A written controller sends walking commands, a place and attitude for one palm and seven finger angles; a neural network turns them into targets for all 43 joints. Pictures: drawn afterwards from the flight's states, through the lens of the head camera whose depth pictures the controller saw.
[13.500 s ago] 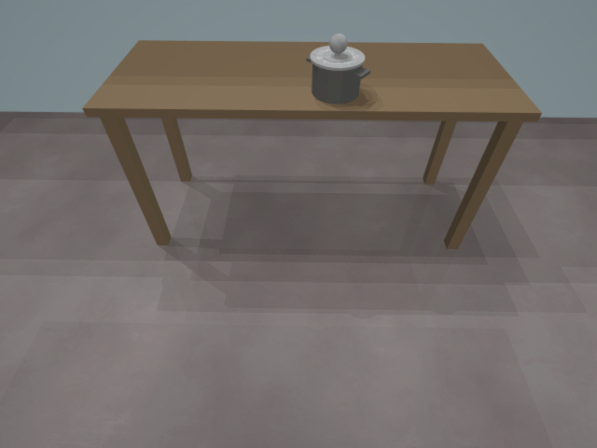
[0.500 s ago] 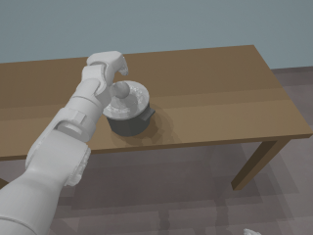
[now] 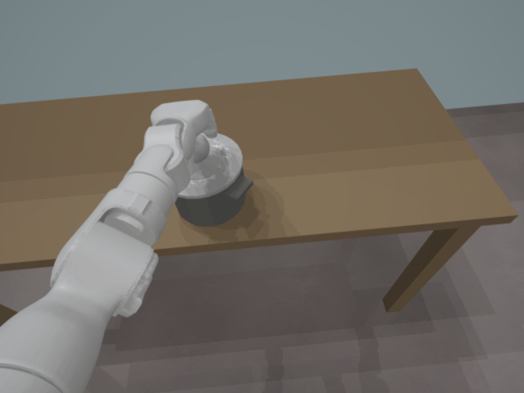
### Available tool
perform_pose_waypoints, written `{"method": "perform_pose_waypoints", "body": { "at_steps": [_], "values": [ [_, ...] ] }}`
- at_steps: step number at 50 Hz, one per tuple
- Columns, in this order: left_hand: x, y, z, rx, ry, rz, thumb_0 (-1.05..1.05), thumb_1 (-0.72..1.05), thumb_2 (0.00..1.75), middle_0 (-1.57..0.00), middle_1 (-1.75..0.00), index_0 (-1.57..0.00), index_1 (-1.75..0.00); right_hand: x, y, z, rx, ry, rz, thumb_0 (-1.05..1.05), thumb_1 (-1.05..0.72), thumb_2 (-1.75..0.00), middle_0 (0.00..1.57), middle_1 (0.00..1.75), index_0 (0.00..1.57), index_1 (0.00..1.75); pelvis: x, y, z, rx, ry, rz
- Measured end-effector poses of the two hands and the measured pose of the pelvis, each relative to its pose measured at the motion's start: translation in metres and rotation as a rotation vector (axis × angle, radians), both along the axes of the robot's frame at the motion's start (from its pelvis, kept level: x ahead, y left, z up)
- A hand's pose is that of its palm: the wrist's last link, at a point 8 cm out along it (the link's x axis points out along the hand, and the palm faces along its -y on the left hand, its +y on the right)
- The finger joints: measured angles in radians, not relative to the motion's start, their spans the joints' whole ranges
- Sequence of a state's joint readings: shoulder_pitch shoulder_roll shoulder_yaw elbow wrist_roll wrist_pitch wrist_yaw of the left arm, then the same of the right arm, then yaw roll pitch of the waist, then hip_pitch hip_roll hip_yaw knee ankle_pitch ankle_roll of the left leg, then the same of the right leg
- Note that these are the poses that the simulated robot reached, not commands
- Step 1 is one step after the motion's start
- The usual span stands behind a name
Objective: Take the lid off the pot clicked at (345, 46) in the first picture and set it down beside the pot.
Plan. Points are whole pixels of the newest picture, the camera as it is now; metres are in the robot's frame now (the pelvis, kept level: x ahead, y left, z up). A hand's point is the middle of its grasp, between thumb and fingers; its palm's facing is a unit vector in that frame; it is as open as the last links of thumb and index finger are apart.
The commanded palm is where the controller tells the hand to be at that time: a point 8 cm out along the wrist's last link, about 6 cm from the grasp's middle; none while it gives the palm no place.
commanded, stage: lower the open fingers around the knob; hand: left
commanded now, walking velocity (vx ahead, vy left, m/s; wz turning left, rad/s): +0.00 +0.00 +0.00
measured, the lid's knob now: (194, 147) +0.52 +0.09 +0.07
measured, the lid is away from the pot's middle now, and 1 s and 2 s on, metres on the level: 0.00 0.01 0.00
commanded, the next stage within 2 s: close the fingers and squeeze the knob in 0.22 s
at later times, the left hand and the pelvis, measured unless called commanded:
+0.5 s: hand (184, 151) +0.48 +0.10 +0.10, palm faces -0.33 -0.04 -0.94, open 10.6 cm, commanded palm +0.49 +0.10 +0.16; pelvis +0.01 +0.00 +0.00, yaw +0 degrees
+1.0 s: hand (187, 149) +0.49 +0.10 +0.10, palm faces -0.31 -0.05 -0.95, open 8.7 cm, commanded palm +0.48 +0.10 +0.16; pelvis +0.01 +0.00 +0.00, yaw +0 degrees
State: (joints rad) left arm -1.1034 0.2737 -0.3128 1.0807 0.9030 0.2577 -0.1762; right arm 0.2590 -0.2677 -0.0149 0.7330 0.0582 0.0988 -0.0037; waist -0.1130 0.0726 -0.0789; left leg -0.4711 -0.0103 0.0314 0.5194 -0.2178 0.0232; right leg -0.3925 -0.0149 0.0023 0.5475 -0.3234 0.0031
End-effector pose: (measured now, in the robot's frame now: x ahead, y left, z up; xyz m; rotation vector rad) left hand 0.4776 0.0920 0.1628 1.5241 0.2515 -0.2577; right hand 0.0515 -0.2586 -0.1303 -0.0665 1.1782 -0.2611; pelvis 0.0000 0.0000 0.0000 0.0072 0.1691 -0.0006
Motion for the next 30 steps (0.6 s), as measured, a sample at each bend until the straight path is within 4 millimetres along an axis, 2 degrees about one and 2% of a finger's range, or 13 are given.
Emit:
{"method": "perform_pose_waypoints", "body": {
  "at_steps": [10,18,25,30],
  "values": [
    [0.007,0.005,-0.006,-0.021,0.009,0.024,0.00,-0.37,1.50,-0.82,-0.08,-0.82,-0.08,-0.017,-0.008,0.001,-0.019,0.034,-0.038,0.01,-0.91,-0.90,0.20,0.30,0.20,0.30,0.003,-0.003,0.000,-0.002,0.007,-0.012],
    [0.006,0.013,-0.005,-0.016,0.011,0.022,0.00,-0.36,1.49,-0.81,-0.09,-0.81,-0.09,-0.016,-0.010,0.002,-0.021,0.040,-0.037,0.01,-0.91,-0.90,0.20,0.30,0.20,0.30,0.006,-0.003,0.001,-0.004,0.004,-0.008],
    [0.005,0.012,-0.005,-0.010,0.008,0.004,0.00,-0.24,1.26,-0.69,-0.33,-0.68,-0.32,-0.003,-0.008,0.004,-0.022,0.012,-0.024,0.01,-0.91,-0.90,0.20,0.30,0.20,0.30,0.006,-0.001,0.000,-0.004,0.005,-0.005],
    [0.004,0.012,-0.005,-0.023,0.004,0.009,0.00,-0.17,1.16,-0.63,-0.50,-0.63,-0.50,0.006,-0.004,0.003,-0.013,-0.006,-0.012,0.00,-0.91,-0.90,0.20,0.30,0.20,0.30,0.005,0.001,0.000,-0.004,0.006,-0.005]
  ]
}}
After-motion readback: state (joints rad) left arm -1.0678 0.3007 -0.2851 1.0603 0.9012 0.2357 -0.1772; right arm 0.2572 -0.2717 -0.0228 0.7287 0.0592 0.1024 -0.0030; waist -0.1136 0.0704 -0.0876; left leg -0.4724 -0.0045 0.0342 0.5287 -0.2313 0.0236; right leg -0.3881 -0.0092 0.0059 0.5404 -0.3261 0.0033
